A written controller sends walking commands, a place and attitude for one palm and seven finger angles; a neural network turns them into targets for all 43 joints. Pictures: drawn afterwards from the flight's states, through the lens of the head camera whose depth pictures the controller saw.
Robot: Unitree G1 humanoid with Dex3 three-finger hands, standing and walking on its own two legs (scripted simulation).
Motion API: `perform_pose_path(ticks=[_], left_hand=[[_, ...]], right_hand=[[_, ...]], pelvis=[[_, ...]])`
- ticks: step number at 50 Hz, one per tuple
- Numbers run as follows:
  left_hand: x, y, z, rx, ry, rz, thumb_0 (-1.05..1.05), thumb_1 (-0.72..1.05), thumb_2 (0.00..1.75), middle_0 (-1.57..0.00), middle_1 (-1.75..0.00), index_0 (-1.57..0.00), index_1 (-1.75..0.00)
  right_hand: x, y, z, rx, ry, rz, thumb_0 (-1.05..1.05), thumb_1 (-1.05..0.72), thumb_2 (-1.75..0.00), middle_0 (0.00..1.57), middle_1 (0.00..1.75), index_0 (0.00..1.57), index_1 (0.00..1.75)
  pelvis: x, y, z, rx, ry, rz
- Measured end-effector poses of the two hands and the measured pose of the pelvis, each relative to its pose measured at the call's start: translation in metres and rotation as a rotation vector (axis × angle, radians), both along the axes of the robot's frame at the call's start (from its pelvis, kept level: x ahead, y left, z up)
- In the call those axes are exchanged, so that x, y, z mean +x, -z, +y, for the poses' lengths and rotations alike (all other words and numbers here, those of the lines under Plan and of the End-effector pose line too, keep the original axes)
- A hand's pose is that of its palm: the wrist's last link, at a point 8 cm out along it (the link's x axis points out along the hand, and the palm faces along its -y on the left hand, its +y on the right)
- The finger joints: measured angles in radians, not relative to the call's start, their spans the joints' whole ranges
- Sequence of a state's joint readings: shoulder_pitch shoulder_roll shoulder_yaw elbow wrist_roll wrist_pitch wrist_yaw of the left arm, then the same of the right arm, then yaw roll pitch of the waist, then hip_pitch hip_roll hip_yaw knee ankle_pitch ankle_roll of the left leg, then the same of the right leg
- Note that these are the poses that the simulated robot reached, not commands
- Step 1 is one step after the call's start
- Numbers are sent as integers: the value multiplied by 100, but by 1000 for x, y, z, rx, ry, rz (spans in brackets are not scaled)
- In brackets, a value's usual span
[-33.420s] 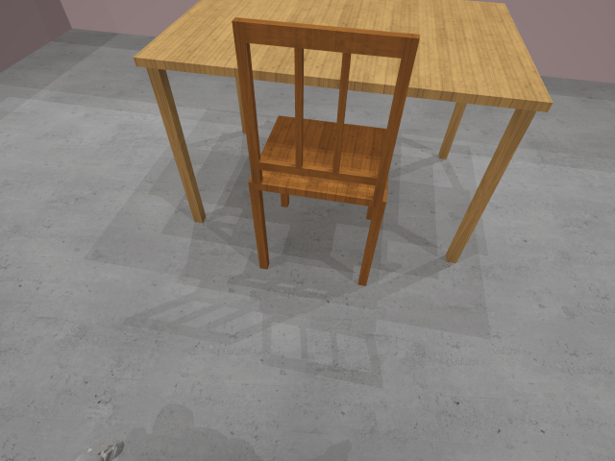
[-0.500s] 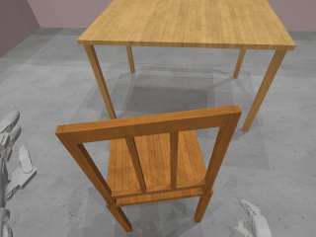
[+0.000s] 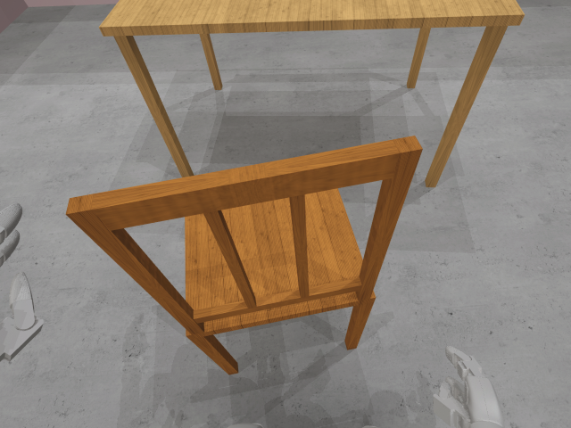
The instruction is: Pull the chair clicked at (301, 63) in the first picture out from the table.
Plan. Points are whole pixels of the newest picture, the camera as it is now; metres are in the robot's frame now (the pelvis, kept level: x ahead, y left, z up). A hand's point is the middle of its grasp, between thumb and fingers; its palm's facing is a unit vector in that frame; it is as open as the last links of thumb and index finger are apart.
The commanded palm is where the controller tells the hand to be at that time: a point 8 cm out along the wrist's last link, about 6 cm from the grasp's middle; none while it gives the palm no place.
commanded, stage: step back with the hand held close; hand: left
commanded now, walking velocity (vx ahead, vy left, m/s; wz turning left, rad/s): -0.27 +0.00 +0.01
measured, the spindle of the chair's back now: (235, 266) +0.36 +0.12 -0.04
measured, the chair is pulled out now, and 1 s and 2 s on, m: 0.59 0.59 0.59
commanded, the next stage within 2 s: stop stepping back and stand still in 1.36 s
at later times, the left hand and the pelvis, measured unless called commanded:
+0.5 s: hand out of the picture +0.15 +0.26 +0.17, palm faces +0.41 -0.72 -0.56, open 7.4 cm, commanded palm +0.09 +0.30 +0.18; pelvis -0.05 +0.00 -0.01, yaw +1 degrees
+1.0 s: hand (0, 401) +0.13 +0.23 +0.18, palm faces +0.38 -0.74 -0.55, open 7.4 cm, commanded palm +0.06 +0.28 +0.18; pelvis -0.07 -0.02 -0.01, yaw +2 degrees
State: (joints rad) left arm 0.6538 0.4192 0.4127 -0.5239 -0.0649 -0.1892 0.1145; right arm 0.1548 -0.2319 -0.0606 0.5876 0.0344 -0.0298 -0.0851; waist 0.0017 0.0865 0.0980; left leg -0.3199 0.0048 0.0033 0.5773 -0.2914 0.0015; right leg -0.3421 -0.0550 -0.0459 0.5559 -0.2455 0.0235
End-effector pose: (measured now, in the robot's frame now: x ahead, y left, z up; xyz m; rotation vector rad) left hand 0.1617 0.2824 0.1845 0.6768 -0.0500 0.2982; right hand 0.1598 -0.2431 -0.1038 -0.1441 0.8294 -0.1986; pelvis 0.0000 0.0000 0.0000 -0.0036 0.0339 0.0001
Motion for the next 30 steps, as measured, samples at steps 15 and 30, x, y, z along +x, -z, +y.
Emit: perform_pose_path(ticks=[15,30], left_hand=[[-45,-5,12,-14,-53,-142,1,88,90,-22,-30,-21,-30],[-62,-14,4,39,0,-193,1,88,90,-22,-30,-21,-30]], right_hand=[[-33,-5,6,-20,-19,-55,1,-90,-90,20,30,20,30],[-53,-6,14,-20,-74,-64,1,-90,-90,21,30,20,30]], pelvis=[[-36,7,0,-12,-9,-6],[-55,9,-6,-7,-16,1]])
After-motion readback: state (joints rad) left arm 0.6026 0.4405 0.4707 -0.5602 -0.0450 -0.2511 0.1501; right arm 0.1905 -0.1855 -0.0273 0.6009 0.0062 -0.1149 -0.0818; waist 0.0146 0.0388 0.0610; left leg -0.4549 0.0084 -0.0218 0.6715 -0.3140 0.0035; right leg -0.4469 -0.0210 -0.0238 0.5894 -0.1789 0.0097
